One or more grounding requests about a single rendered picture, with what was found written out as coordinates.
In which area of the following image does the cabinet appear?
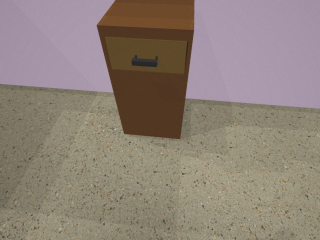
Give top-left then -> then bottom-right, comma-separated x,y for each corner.
96,0 -> 195,139

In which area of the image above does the handle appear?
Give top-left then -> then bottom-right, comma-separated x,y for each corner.
131,55 -> 158,67

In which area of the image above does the drawer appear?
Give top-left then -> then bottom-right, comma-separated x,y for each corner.
105,36 -> 187,74

